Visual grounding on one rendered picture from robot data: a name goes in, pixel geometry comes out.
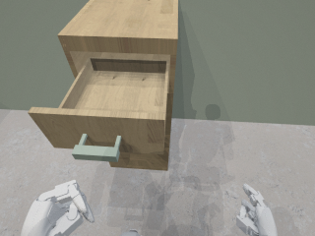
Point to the handle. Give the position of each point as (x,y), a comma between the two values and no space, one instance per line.
(96,153)

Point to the right robot hand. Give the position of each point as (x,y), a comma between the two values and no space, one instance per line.
(260,220)

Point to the cabinet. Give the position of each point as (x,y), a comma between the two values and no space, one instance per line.
(129,29)

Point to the left robot hand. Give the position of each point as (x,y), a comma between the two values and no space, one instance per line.
(44,213)

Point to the drawer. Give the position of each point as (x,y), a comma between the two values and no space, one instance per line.
(111,97)

